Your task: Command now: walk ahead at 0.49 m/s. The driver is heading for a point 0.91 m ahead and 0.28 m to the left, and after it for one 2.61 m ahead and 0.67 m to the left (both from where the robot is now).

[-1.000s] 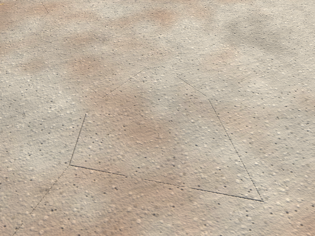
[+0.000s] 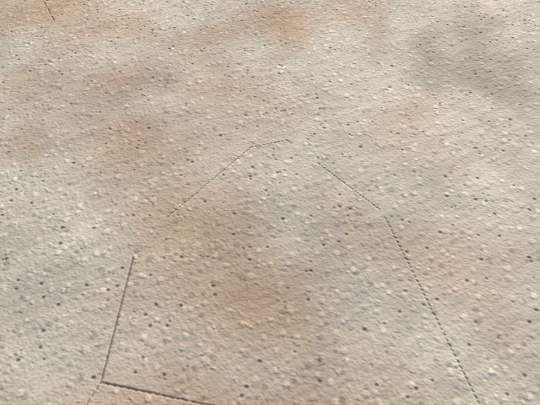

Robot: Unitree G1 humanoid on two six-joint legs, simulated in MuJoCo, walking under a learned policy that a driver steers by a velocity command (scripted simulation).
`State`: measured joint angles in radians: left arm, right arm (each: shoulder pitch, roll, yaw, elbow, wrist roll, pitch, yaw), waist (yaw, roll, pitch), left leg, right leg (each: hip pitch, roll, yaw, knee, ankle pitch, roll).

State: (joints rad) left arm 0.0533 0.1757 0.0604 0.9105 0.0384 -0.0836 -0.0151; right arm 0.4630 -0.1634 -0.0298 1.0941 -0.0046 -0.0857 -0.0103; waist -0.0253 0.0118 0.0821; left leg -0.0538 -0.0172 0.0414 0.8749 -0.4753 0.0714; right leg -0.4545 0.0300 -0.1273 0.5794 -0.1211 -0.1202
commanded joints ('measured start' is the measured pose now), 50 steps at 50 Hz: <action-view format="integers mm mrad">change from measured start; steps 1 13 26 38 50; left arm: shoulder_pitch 258 403 422 188 -131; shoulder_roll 167 97 129 66 104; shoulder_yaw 46 -1 0 6 -6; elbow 48 120 134 10 -151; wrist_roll -23 -28 -23 4 -26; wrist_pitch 10 -30 -15 41 12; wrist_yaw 1 15 32 -12 -7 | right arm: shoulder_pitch -27 -347 -48 -66 50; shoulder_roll -113 -71 -176 -132 -176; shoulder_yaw -28 -23 -67 -37 -52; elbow -101 -211 -142 -93 -103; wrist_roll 1 -25 -46 -1 -18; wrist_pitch -12 46 -4 -23 -2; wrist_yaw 9 42 8 11 -7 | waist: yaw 86 36 -129 43 -25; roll -62 -56 -35 38 80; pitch -163 22 -222 -9 -5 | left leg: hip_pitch -584 -617 78 -97 101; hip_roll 39 135 83 203 211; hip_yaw -95 -3 -29 -189 -261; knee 486 -17 -414 -758 -604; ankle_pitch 125 422 332 498 729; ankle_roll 42 -47 118 149 136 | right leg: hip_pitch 556 354 371 -169 -133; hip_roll -387 -204 -180 -147 -71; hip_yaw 630 195 69 111 115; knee -351 -483 214 423 -9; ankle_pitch -280 197 548 -24 31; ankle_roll -181 -82 -11 101 113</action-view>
